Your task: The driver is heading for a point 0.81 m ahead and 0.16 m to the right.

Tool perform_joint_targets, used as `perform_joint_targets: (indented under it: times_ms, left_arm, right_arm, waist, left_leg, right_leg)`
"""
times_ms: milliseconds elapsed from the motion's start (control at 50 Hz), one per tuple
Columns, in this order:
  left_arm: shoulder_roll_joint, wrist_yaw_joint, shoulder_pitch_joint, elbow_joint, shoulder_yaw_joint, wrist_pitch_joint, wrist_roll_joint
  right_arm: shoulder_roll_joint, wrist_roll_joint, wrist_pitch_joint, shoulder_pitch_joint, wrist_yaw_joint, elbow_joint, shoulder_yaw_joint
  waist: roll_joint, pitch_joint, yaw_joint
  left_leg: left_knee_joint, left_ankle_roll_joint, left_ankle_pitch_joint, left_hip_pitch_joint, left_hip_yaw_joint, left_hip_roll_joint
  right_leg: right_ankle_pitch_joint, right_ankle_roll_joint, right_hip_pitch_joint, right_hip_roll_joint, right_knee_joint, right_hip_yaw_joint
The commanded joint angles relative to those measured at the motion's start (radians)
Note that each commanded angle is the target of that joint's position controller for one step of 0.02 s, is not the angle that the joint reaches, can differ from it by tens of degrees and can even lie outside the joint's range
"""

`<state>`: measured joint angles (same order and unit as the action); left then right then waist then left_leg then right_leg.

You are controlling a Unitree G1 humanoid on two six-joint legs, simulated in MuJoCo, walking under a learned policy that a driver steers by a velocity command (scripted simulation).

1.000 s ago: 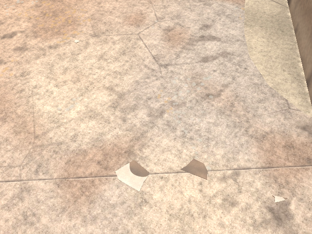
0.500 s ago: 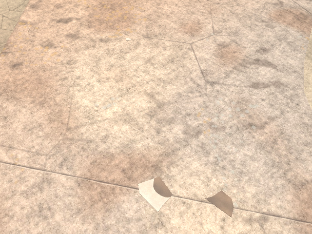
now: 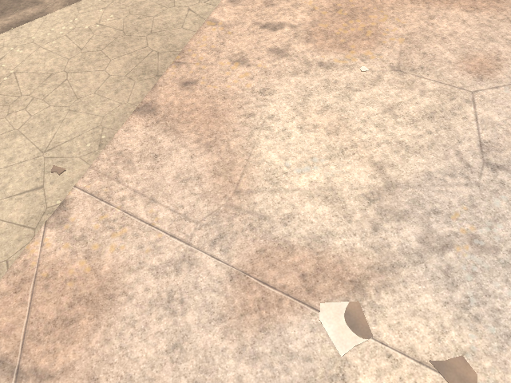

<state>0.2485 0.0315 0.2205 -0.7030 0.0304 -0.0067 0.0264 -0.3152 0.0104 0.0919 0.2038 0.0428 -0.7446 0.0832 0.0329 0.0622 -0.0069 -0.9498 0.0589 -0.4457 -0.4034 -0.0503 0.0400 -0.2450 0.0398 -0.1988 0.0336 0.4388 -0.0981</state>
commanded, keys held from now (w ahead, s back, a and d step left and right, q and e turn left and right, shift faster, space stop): no key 0.78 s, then w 0.22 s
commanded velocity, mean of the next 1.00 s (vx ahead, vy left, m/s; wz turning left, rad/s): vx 0.04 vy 0.00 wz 0.10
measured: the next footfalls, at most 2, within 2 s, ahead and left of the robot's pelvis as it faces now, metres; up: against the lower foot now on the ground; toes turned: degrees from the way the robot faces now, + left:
left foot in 0.14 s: +0.01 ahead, +0.12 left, +0.00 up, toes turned +2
right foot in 0.46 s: +0.02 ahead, -0.10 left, +0.00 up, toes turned +4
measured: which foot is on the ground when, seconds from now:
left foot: up 0.00-0.12, down 0.14-1.00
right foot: down 0.00-0.14, up 0.16-0.44, down 0.46-1.00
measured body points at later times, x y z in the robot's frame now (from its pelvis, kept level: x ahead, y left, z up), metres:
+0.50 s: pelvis -0.02 +0.02 +0.00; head -0.01 +0.03 +0.44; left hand +0.02 +0.29 -0.14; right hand +0.13 -0.21 -0.13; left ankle -0.03 +0.12 -0.74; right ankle -0.02 -0.10 -0.75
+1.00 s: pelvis +0.00 +0.02 +0.00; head -0.01 +0.03 +0.45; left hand -0.03 +0.27 -0.16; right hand +0.04 -0.24 -0.14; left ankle -0.02 +0.11 -0.72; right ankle -0.02 -0.10 -0.74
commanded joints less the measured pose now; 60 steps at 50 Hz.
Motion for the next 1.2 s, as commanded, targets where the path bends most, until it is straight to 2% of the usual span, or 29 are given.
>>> perform_joint_targets:
  times_ms: [20, 80, 120, 140, 160, 180, 220, 260, 340, 420, 440, 480, 500, 540, 780, 800, 840, 860, 900, 920, 960, 1000, 1040, 1060, 1080, 1100, 1120, 1140, 1200]
  left_arm:
    - [0.184, -0.011, 0.029, 0.033, 0.053, 0.009, 0.002]
    - [0.198, -0.022, 0.024, 0.014, 0.056, 0.0, -0.004]
    - [0.184, -0.024, 0.032, -0.003, 0.052, -0.009, -0.017]
    - [0.115, -0.03, 0.075, 0.011, 0.033, -0.011, -0.01]
    - [0.057, -0.023, 0.039, 0.045, 0.012, -0.023, -0.015]
    - [0.113, -0.014, 0.016, 0.027, 0.023, -0.041, -0.014]
    - [0.123, -0.023, 0.036, -0.011, 0.031, -0.046, -0.023]
    - [0.134, -0.027, 0.074, -0.045, 0.038, -0.044, -0.005]
    - [0.085, -0.025, 0.06, -0.071, 0.021, -0.048, -0.014]
    - [0.075, -0.009, 0.07, -0.103, 0.015, -0.043, -0.018]
    - [0.065, -0.005, 0.092, -0.119, 0.009, -0.035, -0.015]
    - [0.112, 0.0, 0.101, -0.131, 0.01, -0.009, 0.005]
    - [0.156, -0.006, 0.044, -0.146, 0.021, -0.006, -0.013]
    - [0.093, -0.02, 0.04, -0.159, 0.007, 0.005, -0.014]
    - [0.074, -0.002, 0.053, -0.282, -0.004, 0.012, -0.015]
    - [0.076, -0.003, 0.066, -0.294, -0.003, 0.011, -0.014]
    - [0.117, -0.005, 0.083, -0.3, 0.014, -0.001, -0.012]
    - [0.126, -0.008, 0.101, -0.303, 0.02, -0.006, -0.011]
    - [0.144, -0.008, 0.157, -0.326, 0.033, -0.008, -0.011]
    - [0.136, -0.009, 0.161, -0.331, 0.036, -0.003, -0.009]
    - [0.136, -0.014, 0.133, -0.325, 0.04, 0.014, -0.002]
    - [0.137, -0.018, 0.078, -0.315, 0.044, 0.025, -0.011]
    - [0.123, -0.023, 0.026, -0.302, 0.047, 0.026, -0.017]
    - [0.097, -0.024, 0.008, -0.289, 0.041, 0.03, -0.011]
    - [0.018, -0.031, -0.013, -0.263, 0.02, 0.039, -0.005]
    - [0.017, -0.038, -0.028, -0.23, 0.02, 0.045, -0.003]
    - [0.072, -0.046, -0.052, -0.223, 0.03, 0.049, 0.013]
    - [0.066, -0.06, -0.047, -0.233, 0.03, 0.058, 0.006]
    - [0.046, -0.078, -0.006, -0.271, 0.028, 0.06, 0.009]
  right_arm:
    - [-0.035, -0.008, -0.014, -0.03, -0.005, 0.082, -0.005]
    - [-0.031, -0.011, -0.024, -0.007, -0.017, 0.076, -0.014]
    - [-0.039, 0.011, -0.047, 0.033, -0.029, 0.056, -0.022]
    - [-0.107, 0.03, -0.063, 0.048, -0.036, 0.064, -0.016]
    - [-0.174, 0.013, -0.071, 0.021, -0.041, 0.069, -0.007]
    - [-0.116, 0.008, -0.079, 0.034, -0.045, 0.055, -0.017]
    - [-0.042, 0.011, -0.08, -0.071, -0.052, 0.054, -0.049]
    - [-0.048, 0.006, -0.084, -0.074, -0.063, 0.041, -0.051]
    - [-0.041, 0.006, -0.089, -0.049, -0.061, 0.005, -0.058]
    - [-0.045, 0.007, -0.087, -0.054, -0.065, -0.03, -0.057]
    - [-0.045, 0.001, -0.086, -0.067, -0.067, -0.037, -0.057]
    - [-0.015, 0.001, -0.095, -0.04, -0.065, -0.052, -0.066]
    - [-0.001, -0.004, -0.091, 0.001, -0.059, -0.069, -0.063]
    - [-0.034, 0.001, -0.087, -0.019, -0.063, -0.114, -0.055]
    - [-0.007, -0.001, -0.092, 0.036, -0.071, -0.273, -0.063]
    - [-0.005, 0.0, -0.09, 0.05, -0.072, -0.286, -0.064]
    - [-0.023, 0.007, -0.083, 0.057, -0.069, -0.288, -0.055]
    - [-0.02, 0.014, -0.08, 0.04, -0.064, -0.278, -0.054]
    - [0.036, 0.025, -0.089, 0.01, -0.052, -0.253, -0.065]
    - [0.035, 0.031, -0.099, -0.004, -0.047, -0.242, -0.066]
    - [0.014, 0.023, -0.118, 0.006, -0.037, -0.233, -0.058]
    - [0.028, 0.014, -0.135, 0.054, -0.029, -0.241, -0.056]
    - [0.049, 0.009, -0.144, 0.199, -0.036, -0.3, -0.052]
    - [0.027, 0.014, -0.148, 0.283, -0.044, -0.33, -0.044]
    - [-0.04, 0.028, -0.158, 0.4, -0.055, -0.345, -0.03]
    - [-0.125, 0.019, -0.154, 0.451, -0.053, -0.362, -0.011]
    - [-0.084, 0.02, -0.152, 0.353, -0.054, -0.341, -0.019]
    - [-0.047, 0.014, -0.161, 0.262, -0.048, -0.306, -0.028]
    - [0.006, 0.009, -0.192, 0.233, -0.054, -0.295, -0.044]
  waist:
    - [-0.217, -0.103, -0.024]
    - [-0.229, -0.11, -0.007]
    - [-0.155, -0.113, 0.031]
    - [0.055, -0.16, 0.01]
    - [0.225, -0.108, 0.015]
    - [0.137, -0.103, 0.042]
    - [0.106, -0.048, -0.012]
    - [0.131, -0.062, -0.019]
    - [0.094, -0.074, -0.001]
    - [0.092, -0.063, -0.003]
    - [0.069, -0.066, -0.023]
    - [-0.005, -0.085, -0.01]
    - [-0.121, -0.033, 0.05]
    - [-0.084, -0.016, 0.004]
    - [-0.04, -0.01, 0.003]
    - [-0.042, -0.032, 0.002]
    - [-0.077, -0.001, -0.007]
    - [-0.098, 0.047, -0.019]
    - [-0.19, 0.095, -0.035]
    - [-0.188, 0.106, -0.037]
    - [-0.153, 0.076, -0.013]
    - [-0.16, 0.064, 0.027]
    - [-0.127, 0.061, 0.093]
    - [-0.051, 0.056, 0.12]
    - [0.175, 0.004, 0.157]
    - [0.26, 0.04, 0.144]
    - [0.117, 0.12, 0.087]
    - [0.047, 0.129, 0.044]
    - [0.021, 0.062, 0.011]
  left_leg:
    - [0.149, -0.026, -0.034, 0.019, 0.059, 0.011]
    - [0.347, -0.059, 0.027, 0.13, 0.094, 0.021]
    - [0.661, -0.085, 0.297, 0.316, 0.049, -0.007]
    - [0.727, -0.116, 0.373, 0.462, -0.219, -0.226]
    - [0.679, -0.257, 0.699, 0.345, -0.377, -0.409]
    - [0.658, -0.32, 0.71, 0.316, -0.332, -0.391]
    - [0.677, -0.267, 0.628, 0.266, -0.202, -0.281]
    - [0.652, -0.24, 0.748, 0.294, -0.133, -0.224]
    - [0.635, -0.24, 0.678, 0.289, -0.116, -0.214]
    - [0.617, -0.233, 0.521, 0.248, -0.16, -0.209]
    - [0.607, -0.208, 0.469, 0.215, -0.158, -0.196]
    - [0.591, -0.141, 0.328, 0.129, -0.149, -0.15]
    - [0.64, -0.127, 0.269, 0.176, -0.089, -0.077]
    - [0.617, -0.122, 0.295, 0.261, -0.086, -0.085]
    - [0.644, -0.102, 0.32, 0.238, -0.081, -0.096]
    - [0.637, -0.105, 0.235, 0.24, -0.07, -0.082]
    - [0.555, -0.128, -0.051, 0.154, -0.03, -0.028]
    - [0.507, -0.136, -0.134, 0.069, -0.02, -0.013]
    - [0.326, -0.127, -0.03, -0.03, 0.075, 0.011]
    - [0.248, -0.124, 0.029, -0.041, 0.08, -0.025]
    - [0.204, -0.129, -0.008, -0.052, 0.063, -0.055]
    - [0.318, -0.142, 0.015, 0.072, 0.091, -0.046]
    - [0.509, -0.147, 0.137, 0.352, 0.151, 0.014]
    - [0.576, -0.15, 0.09, 0.479, 0.081, -0.014]
    - [0.762, -0.178, -0.172, 0.572, -0.28, -0.263]
    - [0.896, -0.265, -0.402, 0.529, -0.609, -0.42]
    - [0.888, -0.29, -0.404, 0.43, -0.582, -0.422]
    - [0.879, -0.27, -0.295, 0.386, -0.48, -0.37]
    - [0.873, -0.218, 0.137, 0.426, -0.203, -0.264]
  right_leg:
    - [0.548, 0.172, 0.128, 0.231, -0.052, 0.16]
    - [0.556, 0.16, 0.099, 0.225, -0.002, 0.16]
    - [0.415, 0.075, -0.009, 0.191, 0.077, 0.12]
    - [0.109, 0.004, -0.154, 0.117, 0.236, 0.054]
    - [-0.332, -0.036, -0.234, -0.012, 0.278, 0.026]
    - [-0.354, -0.042, -0.199, 0.018, 0.376, 0.103]
    - [-0.249, -0.045, -0.188, 0.017, 0.385, 0.124]
    - [-0.184, -0.059, -0.167, -0.001, 0.39, 0.104]
    - [-0.174, -0.069, -0.104, -0.012, 0.28, 0.096]
    - [-0.09, -0.055, -0.014, -0.029, 0.068, 0.082]
    - [0.038, -0.048, 0.059, -0.023, -0.048, 0.083]
    - [0.208, -0.03, 0.186, 0.096, -0.114, 0.213]
    - [0.21, -0.003, 0.067, 0.099, -0.075, 0.221]
    - [0.104, -0.011, -0.004, 0.074, -0.112, 0.202]
    - [0.076, 0.005, 0.042, 0.065, -0.138, 0.2]
    - [-0.027, 0.011, 0.049, 0.055, -0.144, 0.199]
    - [-0.37, 0.053, 0.013, 0.047, -0.151, 0.235]
    - [-0.507, 0.082, -0.006, 0.078, -0.187, 0.293]
    - [-0.621, 0.157, 0.016, 0.211, -0.301, 0.47]
    - [-0.577, 0.185, -0.002, 0.265, -0.338, 0.521]
    - [-0.457, 0.188, 0.021, 0.266, -0.342, 0.494]
    - [-0.387, 0.158, -0.045, 0.208, -0.305, 0.386]
    - [-0.388, 0.125, -0.217, 0.123, -0.188, 0.278]
    - [-0.37, 0.104, -0.322, 0.074, -0.054, 0.223]
    - [-0.305, 0.063, -0.427, -0.031, 0.285, 0.083]
    - [-0.326, 0.066, -0.58, -0.098, 0.479, 0.06]
    - [-0.231, 0.079, -0.597, -0.018, 0.595, 0.129]
    - [-0.126, 0.077, -0.58, 0.014, 0.612, 0.142]
    - [0.028, 0.037, -0.517, 0.037, 0.606, 0.109]
Keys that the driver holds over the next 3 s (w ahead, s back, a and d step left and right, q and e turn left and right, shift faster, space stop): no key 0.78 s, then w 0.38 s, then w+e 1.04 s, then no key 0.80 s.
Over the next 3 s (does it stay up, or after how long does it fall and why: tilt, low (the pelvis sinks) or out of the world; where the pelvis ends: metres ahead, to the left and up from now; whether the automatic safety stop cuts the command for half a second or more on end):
stays up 0.76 -0.10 0.00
